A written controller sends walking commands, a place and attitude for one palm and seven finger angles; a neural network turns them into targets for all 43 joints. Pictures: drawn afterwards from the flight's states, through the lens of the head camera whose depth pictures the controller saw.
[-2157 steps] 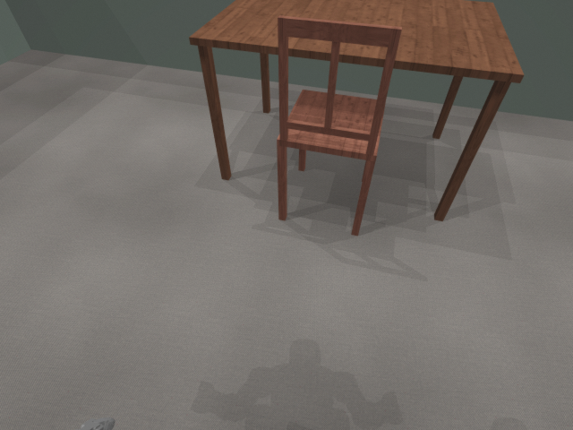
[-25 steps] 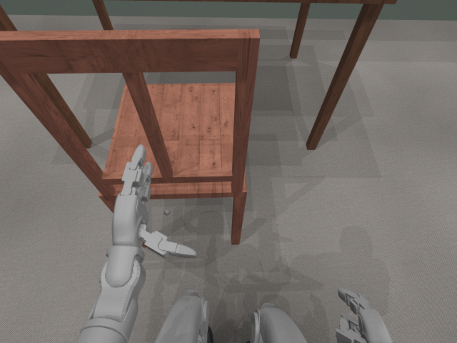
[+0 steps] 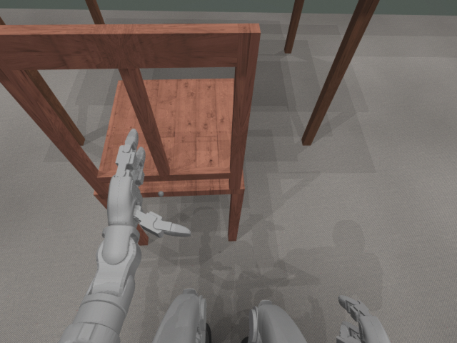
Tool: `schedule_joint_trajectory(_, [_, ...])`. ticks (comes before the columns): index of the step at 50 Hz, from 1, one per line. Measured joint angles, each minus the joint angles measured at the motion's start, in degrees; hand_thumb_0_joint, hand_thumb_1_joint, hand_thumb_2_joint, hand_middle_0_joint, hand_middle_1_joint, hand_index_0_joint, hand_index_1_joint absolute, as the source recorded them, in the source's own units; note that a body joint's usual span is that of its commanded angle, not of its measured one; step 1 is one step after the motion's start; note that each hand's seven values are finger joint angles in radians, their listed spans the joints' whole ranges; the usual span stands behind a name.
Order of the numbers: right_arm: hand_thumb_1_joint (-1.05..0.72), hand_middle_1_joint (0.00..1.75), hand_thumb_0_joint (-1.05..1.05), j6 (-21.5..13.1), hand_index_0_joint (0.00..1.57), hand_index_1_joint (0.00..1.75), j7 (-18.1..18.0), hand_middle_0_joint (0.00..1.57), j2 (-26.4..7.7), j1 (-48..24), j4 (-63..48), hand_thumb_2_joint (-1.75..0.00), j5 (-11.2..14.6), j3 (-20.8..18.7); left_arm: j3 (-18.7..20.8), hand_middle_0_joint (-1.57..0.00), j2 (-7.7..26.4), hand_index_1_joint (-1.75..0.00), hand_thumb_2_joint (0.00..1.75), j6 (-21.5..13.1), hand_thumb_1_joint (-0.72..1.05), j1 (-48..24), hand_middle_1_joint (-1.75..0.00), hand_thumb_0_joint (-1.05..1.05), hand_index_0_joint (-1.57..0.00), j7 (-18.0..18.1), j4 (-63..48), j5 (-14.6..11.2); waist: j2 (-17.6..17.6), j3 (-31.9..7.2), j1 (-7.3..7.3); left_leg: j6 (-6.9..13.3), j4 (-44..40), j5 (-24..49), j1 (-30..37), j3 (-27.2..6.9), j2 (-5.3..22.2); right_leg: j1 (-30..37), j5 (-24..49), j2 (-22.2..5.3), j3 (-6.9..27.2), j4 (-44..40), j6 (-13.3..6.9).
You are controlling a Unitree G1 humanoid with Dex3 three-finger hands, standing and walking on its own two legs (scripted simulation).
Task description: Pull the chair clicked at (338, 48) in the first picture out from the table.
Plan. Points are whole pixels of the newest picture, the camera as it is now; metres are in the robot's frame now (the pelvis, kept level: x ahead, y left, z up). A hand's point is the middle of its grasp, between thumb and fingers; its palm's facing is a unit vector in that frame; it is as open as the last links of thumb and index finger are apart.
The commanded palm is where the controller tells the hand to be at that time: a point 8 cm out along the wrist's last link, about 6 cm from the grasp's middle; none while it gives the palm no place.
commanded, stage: push the fingers through the gap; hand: left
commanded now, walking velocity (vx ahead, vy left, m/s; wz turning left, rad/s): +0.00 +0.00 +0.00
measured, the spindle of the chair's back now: (150, 131) +0.48 +0.16 +0.05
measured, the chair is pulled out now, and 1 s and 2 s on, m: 0.28 0.28 0.28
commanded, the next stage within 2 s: hook a spindle and tug to test in 1.22 s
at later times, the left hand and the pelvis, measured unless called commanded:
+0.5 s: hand (163, 168) +0.41 +0.13 +0.03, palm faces +0.06 -1.00 -0.02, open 17.0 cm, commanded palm +0.39 +0.18 +0.03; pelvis +0.00 +0.01 +0.00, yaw -1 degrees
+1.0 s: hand (166, 149) +0.45 +0.13 +0.02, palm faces +0.09 -1.00 -0.03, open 16.9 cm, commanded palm +0.42 +0.18 +0.03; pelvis +0.00 +0.01 +0.00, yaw -1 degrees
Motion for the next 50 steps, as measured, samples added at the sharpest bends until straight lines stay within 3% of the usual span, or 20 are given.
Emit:
schedule_joint_trajectory(24, [-0.90,0.30,0.01,1.2,0.21,0.30,0.9,0.20,-0.2,2.3,1.8,-0.90,-0.6,-0.5,3.2,-0.06,0.9,-0.08,0.30,-1.0,-0.50,-12.0,-0.08,-0.02,-0.06,1.3,11.3,1.2,0.5,-0.1,-1.65,0.7,0.3,0.2,-2.0,0.3,0.0,-1.9,0.5,0.0,0.3,-0.1,0.7])
schedule_joint_trajectory(43, [-0.90,0.30,0.01,2.3,0.21,0.30,1.5,0.20,-0.2,4.3,3.0,-0.90,-1.3,-0.3,8.8,-0.06,3.8,-0.08,0.30,-2.7,-0.50,-23.6,-0.08,-0.02,-0.06,1.8,24.0,3.1,0.5,0.0,-4.01,0.6,1.0,0.2,-4.5,0.3,0.4,-4.5,0.7,0.3,0.3,0.7,0.5])
schedule_joint_trajectory(50, [-0.90,0.30,0.01,3.3,0.21,0.30,2.0,0.20,-0.3,5.4,3.1,-0.90,-1.3,-0.6,9.8,-0.06,3.9,-0.08,0.30,-2.7,-0.50,-23.0,-0.08,-0.01,-0.06,0.7,23.9,2.5,0.5,0.0,-4.03,0.5,0.6,0.1,-4.2,0.6,0.6,-4.4,0.7,0.6,0.7,0.3,0.5])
